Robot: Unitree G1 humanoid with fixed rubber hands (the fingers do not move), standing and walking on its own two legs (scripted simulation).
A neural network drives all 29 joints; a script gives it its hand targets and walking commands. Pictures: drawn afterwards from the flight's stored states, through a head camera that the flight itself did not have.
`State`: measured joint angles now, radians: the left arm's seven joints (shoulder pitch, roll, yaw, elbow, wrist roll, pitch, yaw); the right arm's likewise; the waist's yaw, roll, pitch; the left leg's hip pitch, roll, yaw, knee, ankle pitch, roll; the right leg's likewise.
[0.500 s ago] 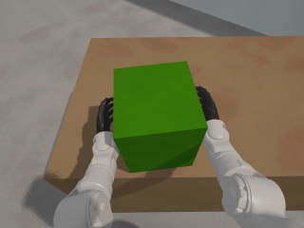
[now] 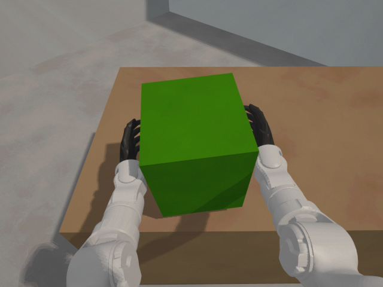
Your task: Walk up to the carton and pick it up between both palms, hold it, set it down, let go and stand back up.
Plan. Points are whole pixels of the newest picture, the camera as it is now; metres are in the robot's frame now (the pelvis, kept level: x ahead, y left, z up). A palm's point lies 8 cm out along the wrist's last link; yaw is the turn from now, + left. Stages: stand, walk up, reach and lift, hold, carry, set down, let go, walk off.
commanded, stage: reach and lift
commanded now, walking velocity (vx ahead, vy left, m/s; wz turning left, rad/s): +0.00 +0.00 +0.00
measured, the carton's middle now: (195, 149) +0.42 +0.04 +0.05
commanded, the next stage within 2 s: hold in 1.80 s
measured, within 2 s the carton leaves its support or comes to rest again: neither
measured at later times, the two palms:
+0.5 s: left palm (118, 141) +0.37 +0.19 +0.13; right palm (265, 130) +0.40 -0.10 +0.14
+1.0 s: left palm (114, 133) +0.36 +0.19 +0.16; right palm (274, 127) +0.38 -0.10 +0.18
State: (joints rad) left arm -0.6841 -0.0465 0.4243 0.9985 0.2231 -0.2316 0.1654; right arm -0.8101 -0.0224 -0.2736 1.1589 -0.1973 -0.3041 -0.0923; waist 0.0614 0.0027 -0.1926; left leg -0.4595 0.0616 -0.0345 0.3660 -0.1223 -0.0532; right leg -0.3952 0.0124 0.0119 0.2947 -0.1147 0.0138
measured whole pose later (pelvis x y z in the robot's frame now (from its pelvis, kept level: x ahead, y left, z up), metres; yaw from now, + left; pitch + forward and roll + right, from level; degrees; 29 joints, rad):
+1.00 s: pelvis -0.01 +0.01 +0.00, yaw +1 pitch -1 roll -1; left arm -0.65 -0.03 0.30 0.47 0.20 0.43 0.11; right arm -0.74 -0.02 -0.11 0.72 0.07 0.23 -0.16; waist 0.00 -0.03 -0.09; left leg -0.20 0.04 -0.03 0.34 -0.13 -0.04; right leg -0.12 -0.01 0.01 0.25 -0.11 0.03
